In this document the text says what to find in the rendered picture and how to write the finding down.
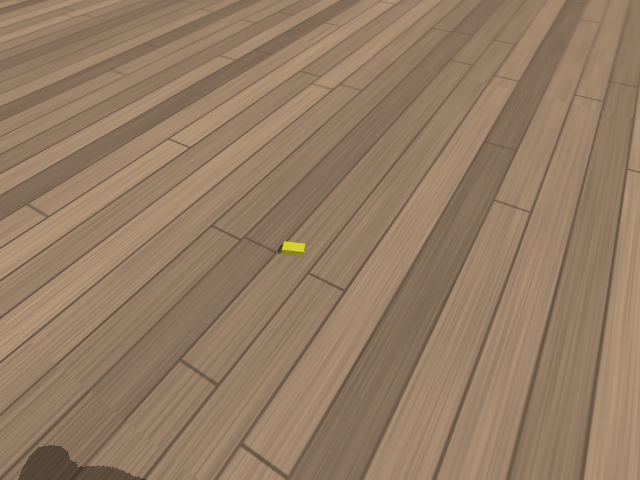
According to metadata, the small box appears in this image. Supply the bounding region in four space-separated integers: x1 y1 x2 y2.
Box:
282 241 306 257

